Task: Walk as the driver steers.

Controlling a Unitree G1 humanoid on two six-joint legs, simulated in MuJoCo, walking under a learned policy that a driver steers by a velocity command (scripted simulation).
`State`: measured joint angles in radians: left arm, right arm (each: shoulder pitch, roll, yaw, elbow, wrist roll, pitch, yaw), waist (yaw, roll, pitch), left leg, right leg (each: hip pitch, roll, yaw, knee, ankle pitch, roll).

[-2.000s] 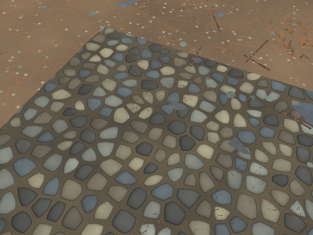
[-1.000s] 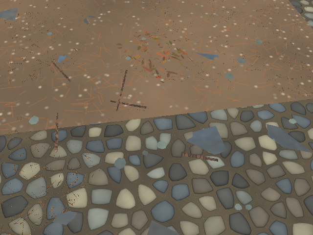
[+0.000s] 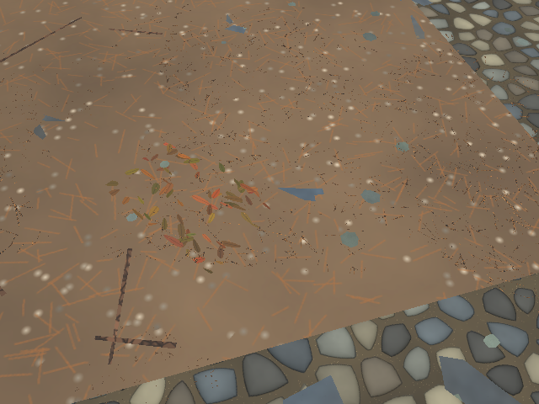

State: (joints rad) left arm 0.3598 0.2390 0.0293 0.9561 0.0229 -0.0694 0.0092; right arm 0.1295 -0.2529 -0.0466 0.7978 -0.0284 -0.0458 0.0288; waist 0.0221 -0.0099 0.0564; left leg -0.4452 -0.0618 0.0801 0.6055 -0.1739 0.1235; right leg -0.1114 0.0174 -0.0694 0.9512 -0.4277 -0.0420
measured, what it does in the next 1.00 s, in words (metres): walks ahead, turning left: right foot, then left foot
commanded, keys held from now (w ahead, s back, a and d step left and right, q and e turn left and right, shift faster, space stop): w+q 0.82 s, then q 0.18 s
